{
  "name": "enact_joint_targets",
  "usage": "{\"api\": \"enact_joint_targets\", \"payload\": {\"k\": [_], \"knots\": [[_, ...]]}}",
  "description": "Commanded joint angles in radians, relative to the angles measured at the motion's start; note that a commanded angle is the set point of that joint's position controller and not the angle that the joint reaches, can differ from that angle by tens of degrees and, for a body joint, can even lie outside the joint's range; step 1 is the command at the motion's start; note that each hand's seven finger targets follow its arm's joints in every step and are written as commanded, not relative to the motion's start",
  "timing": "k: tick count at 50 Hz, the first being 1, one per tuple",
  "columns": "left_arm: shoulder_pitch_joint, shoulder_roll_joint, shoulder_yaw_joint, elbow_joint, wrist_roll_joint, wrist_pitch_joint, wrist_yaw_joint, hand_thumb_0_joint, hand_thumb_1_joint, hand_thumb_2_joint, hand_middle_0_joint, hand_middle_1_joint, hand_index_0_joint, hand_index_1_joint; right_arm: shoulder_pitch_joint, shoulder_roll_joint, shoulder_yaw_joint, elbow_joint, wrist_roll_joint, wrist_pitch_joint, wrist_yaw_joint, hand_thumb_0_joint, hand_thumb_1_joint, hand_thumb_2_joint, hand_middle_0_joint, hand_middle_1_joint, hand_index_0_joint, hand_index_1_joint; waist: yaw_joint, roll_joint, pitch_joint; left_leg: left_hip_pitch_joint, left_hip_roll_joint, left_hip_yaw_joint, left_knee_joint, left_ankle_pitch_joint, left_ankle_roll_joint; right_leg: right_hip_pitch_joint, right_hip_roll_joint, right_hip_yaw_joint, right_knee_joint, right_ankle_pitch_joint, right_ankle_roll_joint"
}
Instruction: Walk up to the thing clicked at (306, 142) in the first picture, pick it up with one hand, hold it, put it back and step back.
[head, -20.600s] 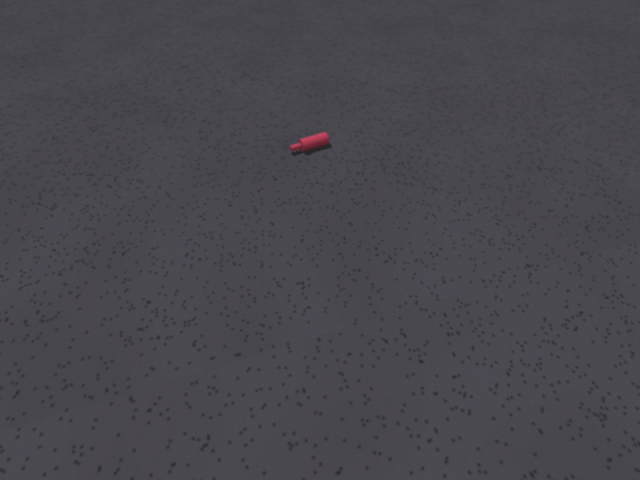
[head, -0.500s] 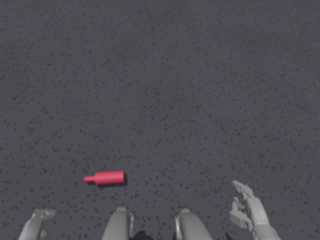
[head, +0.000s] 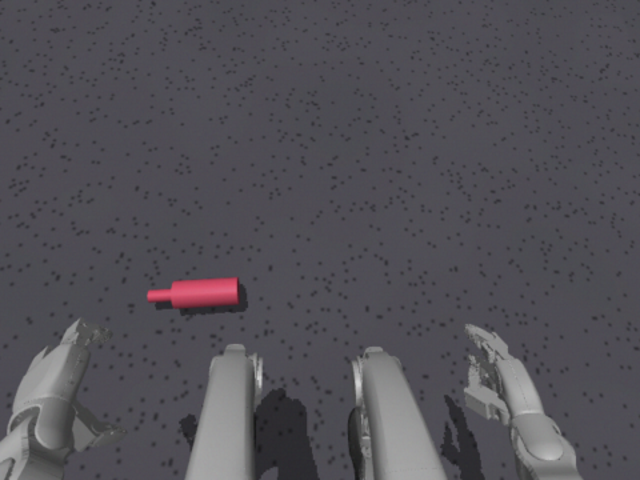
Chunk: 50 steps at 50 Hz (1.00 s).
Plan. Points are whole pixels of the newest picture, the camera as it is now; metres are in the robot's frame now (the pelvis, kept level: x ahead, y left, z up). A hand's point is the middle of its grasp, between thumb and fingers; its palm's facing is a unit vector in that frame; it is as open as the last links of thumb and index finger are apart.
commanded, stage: rise first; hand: left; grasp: from above
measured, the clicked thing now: (194, 293) +0.44 +0.26 -0.52
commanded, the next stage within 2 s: none
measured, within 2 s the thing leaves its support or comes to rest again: neither
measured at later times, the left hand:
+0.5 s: hand (136, 328) +0.32 +0.30 -0.30, palm faces -0.48 -0.20 -0.86, open 14.2 cm
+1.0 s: hand (152, 306) +0.38 +0.30 -0.36, palm faces -0.44 -0.04 -0.90, open 14.1 cm
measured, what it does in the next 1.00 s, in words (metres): lowers itself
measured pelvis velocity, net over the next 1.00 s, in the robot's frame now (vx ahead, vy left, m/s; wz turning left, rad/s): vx -0.05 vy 0.01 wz -0.10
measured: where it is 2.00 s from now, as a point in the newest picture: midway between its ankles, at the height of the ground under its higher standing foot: (302, 476)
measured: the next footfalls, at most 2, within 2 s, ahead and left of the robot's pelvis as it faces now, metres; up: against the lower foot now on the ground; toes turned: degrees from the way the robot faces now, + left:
none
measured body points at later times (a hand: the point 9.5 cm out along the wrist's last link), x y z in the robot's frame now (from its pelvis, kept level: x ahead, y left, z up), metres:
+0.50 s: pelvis -0.05 +0.00 -0.16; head +0.15 +0.03 +0.24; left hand +0.34 +0.31 -0.25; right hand +0.04 -0.28 -0.28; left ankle +0.05 +0.13 -0.52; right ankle +0.04 -0.15 -0.52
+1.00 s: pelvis -0.05 +0.01 -0.20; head +0.17 +0.06 +0.19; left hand +0.39 +0.30 -0.30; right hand +0.03 -0.27 -0.31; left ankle +0.05 +0.14 -0.52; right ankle +0.04 -0.15 -0.52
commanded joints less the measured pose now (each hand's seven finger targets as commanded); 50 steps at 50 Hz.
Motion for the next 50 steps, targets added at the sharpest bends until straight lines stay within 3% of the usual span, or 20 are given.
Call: {"api": "enact_joint_targets", "payload": {"k": [1,3,4,5,9,10,11,14,19,23,31,34,37,42,47,49,50], "knots": [[-0.159,0.263,0.094,-0.078,0.114,-0.088,0.084,0.0,-0.589,0.997,-0.066,-1.047,-0.061,-1.051,0.058,-0.171,-0.078,-0.055,0.008,-0.023,-0.007,0.0,-0.931,-0.909,0.201,0.3,0.2,0.3,0.014,0.143,-0.505,0.314,-0.003,0.062,-0.09,0.308,0.043,0.05,0.021,-0.065,-0.057,0.302,-0.08],[-0.242,0.274,0.089,-0.044,0.147,-0.085,0.108,0.0,-0.585,1.006,-0.063,-1.052,-0.06,-1.055,0.066,-0.18,-0.079,-0.03,0.005,-0.013,-0.004,0.0,-0.919,-0.906,0.201,0.3,0.2,0.3,0.01,0.145,-0.526,0.297,0.0,0.053,-0.059,0.317,0.036,0.002,0.019,-0.078,-0.015,0.302,-0.081],[-0.271,0.3,0.105,-0.004,0.164,-0.084,0.117,0.0,-0.604,1.016,-0.07,-1.05,-0.063,-1.057,0.07,-0.185,-0.08,-0.014,0.004,-0.008,-0.002,0.0,-0.935,-0.911,0.201,0.3,0.2,0.3,0.019,0.151,-0.542,0.285,0.001,0.053,-0.035,0.327,0.035,-0.018,0.021,-0.081,0.009,0.305,-0.081],[-0.341,0.322,0.103,0.013,0.185,-0.085,0.124,0.0,-0.6,1.023,-0.066,-1.041,-0.054,-1.053,0.077,-0.187,-0.081,-0.003,0.002,-0.003,-0.001,0.0,-0.923,-0.908,0.201,0.3,0.2,0.3,0.01,0.14,-0.562,0.247,-0.002,0.062,0.003,0.325,0.042,-0.027,0.022,-0.081,0.02,0.311,-0.079],[-0.489,0.368,0.105,0.102,0.238,-0.09,0.137,0.0,-0.586,1.026,-0.065,-1.05,-0.057,-1.059,0.1,-0.186,-0.081,0.02,-0.007,0.018,0.006,0.0,-0.908,-0.904,0.2,0.3,0.2,0.3,0.014,0.094,-0.62,0.12,-0.012,0.084,0.094,0.225,0.056,-0.028,0.026,-0.081,0.058,0.249,-0.076],[-0.502,0.372,0.103,0.132,0.251,-0.094,0.135,0.0,-0.582,1.022,-0.067,-1.059,-0.063,-1.063,0.107,-0.186,-0.082,0.029,-0.01,0.022,0.006,0.0,-0.91,-0.905,0.2,0.3,0.2,0.3,0.018,0.084,-0.618,0.095,-0.012,0.088,0.111,0.211,0.058,-0.032,0.027,-0.084,0.067,0.237,-0.074],[-0.536,0.37,0.088,0.162,0.267,-0.097,0.13,0.0,-0.572,1.024,-0.063,-1.057,-0.06,-1.06,0.114,-0.189,-0.082,0.035,-0.011,0.026,0.008,0.0,-0.902,-0.903,0.2,0.3,0.2,0.3,0.003,0.074,-0.61,0.072,-0.013,0.085,0.122,0.184,0.06,-0.05,0.03,-0.09,0.072,0.212,-0.074],[-0.625,0.45,0.104,0.218,0.306,-0.125,0.119,0.0,-0.585,1.046,-0.073,-1.044,-0.058,-1.06,0.116,-0.193,-0.083,0.04,-0.015,0.044,0.01,0.0,-0.901,-0.904,0.2,0.3,0.2,0.3,0.007,0.071,-0.584,-0.006,-0.015,0.09,0.154,0.091,0.065,-0.097,0.038,-0.096,0.098,0.112,-0.075],[-0.72,0.472,0.085,0.282,0.372,-0.19,0.125,0.0,-0.577,1.036,-0.071,-1.05,-0.065,-1.057,0.127,-0.192,-0.07,0.059,-0.022,0.07,0.017,0.0,-0.904,-0.905,0.2,0.3,0.2,0.3,-0.01,0.081,-0.529,-0.087,-0.021,0.083,0.195,0.001,0.068,-0.191,0.049,-0.114,0.153,0.014,-0.082],[-0.784,0.514,0.1,0.321,0.439,-0.237,0.169,0.0,-0.585,1.049,-0.068,-1.017,-0.054,-1.033,0.152,-0.2,-0.057,0.084,-0.03,0.095,0.027,0.0,-0.902,-0.905,0.2,0.3,0.2,0.3,-0.018,0.126,-0.525,-0.094,-0.027,0.074,0.235,0.015,0.066,-0.255,0.051,-0.131,0.206,0.035,-0.087],[-0.901,0.515,0.071,0.44,0.558,-0.252,0.276,0.0,-0.565,1.029,-0.062,-0.993,-0.056,-1.0,0.175,-0.208,-0.042,0.125,-0.062,0.128,0.045,0.0,-0.899,-0.905,0.2,0.3,0.2,0.3,-0.056,0.191,-0.516,-0.091,-0.029,0.071,0.292,0.066,0.06,-0.358,0.047,-0.155,0.28,0.095,-0.092],[-0.926,0.529,0.066,0.494,0.583,-0.24,0.298,0.0,-0.557,1.018,-0.062,-1.002,-0.062,-1.002,0.175,-0.211,-0.04,0.13,-0.072,0.132,0.05,0.0,-0.9,-0.904,0.2,0.3,0.2,0.3,-0.07,0.183,-0.507,-0.118,-0.031,0.072,0.311,0.053,0.064,-0.372,0.046,-0.157,0.286,0.085,-0.09],[-0.967,0.517,0.05,0.487,0.607,-0.233,0.314,0.0,-0.543,1.003,-0.06,-1.011,-0.069,-1.002,0.176,-0.213,-0.04,0.14,-0.079,0.132,0.054,0.0,-0.899,-0.903,0.2,0.3,0.2,0.3,-0.063,0.244,-0.537,-0.066,-0.027,0.061,0.303,0.06,0.055,-0.403,0.042,-0.165,0.316,0.099,-0.091],[-0.994,0.513,0.037,0.542,0.642,-0.222,0.335,0.0,-0.535,0.992,-0.06,-1.025,-0.076,-1.009,0.177,-0.209,-0.035,0.154,-0.09,0.135,0.058,0.0,-0.901,-0.903,0.2,0.3,0.2,0.3,-0.087,0.233,-0.538,-0.084,-0.027,0.054,0.335,0.092,0.058,-0.418,0.046,-0.169,0.344,0.137,-0.089],[-1.03,0.507,0.02,0.567,0.666,-0.228,0.351,0.0,-0.518,0.978,-0.062,-1.049,-0.087,-1.023,0.17,-0.202,-0.029,0.159,-0.097,0.138,0.061,0.0,-0.903,-0.904,0.2,0.3,0.2,0.3,-0.096,0.243,-0.534,-0.105,-0.029,0.056,0.356,0.099,0.059,-0.432,0.049,-0.167,0.357,0.147,-0.089],[-1.023,0.509,0.035,0.573,0.664,-0.229,0.36,0.0,-0.511,0.968,-0.058,-1.053,-0.089,-1.021,0.175,-0.204,-0.032,0.161,-0.1,0.139,0.063,0.0,-0.902,-0.903,0.2,0.3,0.2,0.3,-0.093,0.234,-0.548,-0.098,-0.027,0.053,0.363,0.119,0.058,-0.429,0.049,-0.168,0.367,0.162,-0.086],[-1.015,0.492,0.023,0.601,0.666,-0.226,0.36,0.0,-0.51,0.969,-0.058,-1.058,-0.09,-1.025,0.18,-0.203,-0.029,0.165,-0.104,0.138,0.066,0.0,-0.903,-0.903,0.2,0.3,0.2,0.3,-0.106,0.229,-0.538,-0.098,-0.026,0.05,0.369,0.132,0.06,-0.427,0.05,-0.171,0.371,0.177,-0.085]]}}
